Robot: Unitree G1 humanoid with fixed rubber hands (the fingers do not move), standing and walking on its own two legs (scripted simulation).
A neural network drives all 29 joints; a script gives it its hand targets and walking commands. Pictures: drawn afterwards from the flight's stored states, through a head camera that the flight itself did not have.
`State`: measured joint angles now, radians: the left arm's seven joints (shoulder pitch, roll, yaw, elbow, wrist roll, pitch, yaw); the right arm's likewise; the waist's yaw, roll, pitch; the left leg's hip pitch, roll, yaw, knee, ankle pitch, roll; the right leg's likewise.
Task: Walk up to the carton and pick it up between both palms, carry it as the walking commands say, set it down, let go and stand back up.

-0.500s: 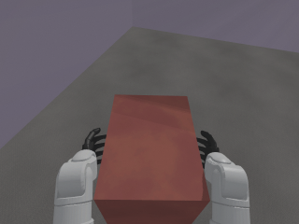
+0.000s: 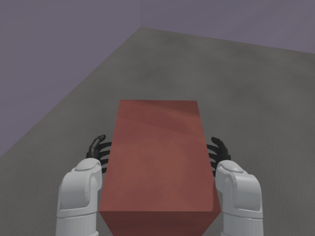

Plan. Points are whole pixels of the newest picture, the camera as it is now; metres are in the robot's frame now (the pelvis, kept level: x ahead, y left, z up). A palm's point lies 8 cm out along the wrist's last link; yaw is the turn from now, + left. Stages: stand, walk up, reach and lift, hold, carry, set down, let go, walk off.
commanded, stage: carry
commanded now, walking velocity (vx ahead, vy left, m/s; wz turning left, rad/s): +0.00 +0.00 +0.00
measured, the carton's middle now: (157, 170) +0.29 +0.00 +0.01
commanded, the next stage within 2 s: hold in 0.14 s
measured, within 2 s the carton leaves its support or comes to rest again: neither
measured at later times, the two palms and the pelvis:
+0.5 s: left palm (93, 182) +0.24 +0.15 +0.04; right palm (214, 172) +0.27 -0.15 +0.03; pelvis +0.00 -0.02 +0.01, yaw +12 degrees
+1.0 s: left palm (106, 174) +0.29 +0.14 -0.02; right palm (211, 170) +0.31 -0.16 -0.02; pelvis -0.02 -0.04 -0.01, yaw +12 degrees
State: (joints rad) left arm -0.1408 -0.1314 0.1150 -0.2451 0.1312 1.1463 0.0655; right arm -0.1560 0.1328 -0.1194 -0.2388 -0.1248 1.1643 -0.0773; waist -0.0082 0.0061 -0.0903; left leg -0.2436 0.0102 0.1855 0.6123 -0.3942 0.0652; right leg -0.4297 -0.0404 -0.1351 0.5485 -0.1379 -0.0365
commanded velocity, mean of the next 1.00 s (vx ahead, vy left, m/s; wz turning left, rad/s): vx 0.00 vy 0.00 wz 0.00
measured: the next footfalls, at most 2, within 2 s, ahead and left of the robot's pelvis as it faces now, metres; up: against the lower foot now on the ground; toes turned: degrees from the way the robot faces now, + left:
none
